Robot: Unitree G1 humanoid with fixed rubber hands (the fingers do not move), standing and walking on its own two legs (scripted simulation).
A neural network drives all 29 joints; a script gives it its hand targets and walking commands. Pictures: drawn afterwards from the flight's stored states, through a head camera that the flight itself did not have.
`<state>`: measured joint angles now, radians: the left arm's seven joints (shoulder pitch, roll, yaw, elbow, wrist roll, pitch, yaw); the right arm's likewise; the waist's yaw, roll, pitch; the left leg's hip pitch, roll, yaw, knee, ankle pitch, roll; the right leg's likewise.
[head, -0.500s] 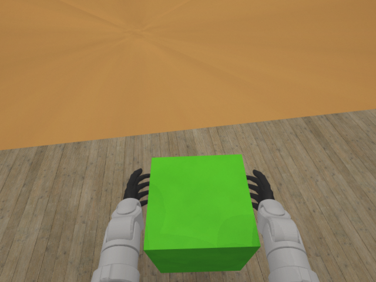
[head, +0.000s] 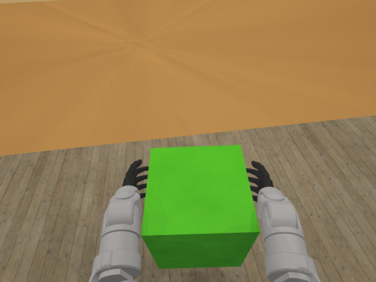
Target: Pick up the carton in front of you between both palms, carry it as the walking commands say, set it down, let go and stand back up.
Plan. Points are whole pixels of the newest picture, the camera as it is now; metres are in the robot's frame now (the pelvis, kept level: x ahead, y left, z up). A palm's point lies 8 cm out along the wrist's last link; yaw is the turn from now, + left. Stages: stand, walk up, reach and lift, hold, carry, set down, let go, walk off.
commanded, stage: reach and lift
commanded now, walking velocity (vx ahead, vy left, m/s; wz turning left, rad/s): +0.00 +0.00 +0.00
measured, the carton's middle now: (197, 210) +0.29 +0.00 -0.05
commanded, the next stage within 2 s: hold in 0.64 s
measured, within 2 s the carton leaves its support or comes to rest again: neither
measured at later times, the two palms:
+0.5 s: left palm (130, 187) +0.31 +0.15 +0.04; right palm (265, 188) +0.30 -0.15 +0.04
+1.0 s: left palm (127, 187) +0.30 +0.15 +0.06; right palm (267, 187) +0.29 -0.15 +0.05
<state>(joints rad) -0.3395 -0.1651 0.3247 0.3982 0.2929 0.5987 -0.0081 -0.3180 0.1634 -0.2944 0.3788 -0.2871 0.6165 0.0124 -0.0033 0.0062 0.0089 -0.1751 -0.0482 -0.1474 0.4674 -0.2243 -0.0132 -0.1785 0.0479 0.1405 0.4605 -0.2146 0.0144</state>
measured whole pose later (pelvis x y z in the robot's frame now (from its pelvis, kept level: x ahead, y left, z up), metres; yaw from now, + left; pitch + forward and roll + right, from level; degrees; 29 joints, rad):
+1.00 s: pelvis +0.01 +0.00 +0.01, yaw +0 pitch -7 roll +0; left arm -0.28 -0.16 0.25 0.25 0.27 0.75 -0.01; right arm -0.26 0.15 -0.22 0.24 -0.27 0.77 0.01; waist 0.00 0.00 0.02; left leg -0.04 -0.04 -0.14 0.37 -0.20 -0.01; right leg -0.04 0.04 0.13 0.36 -0.19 0.01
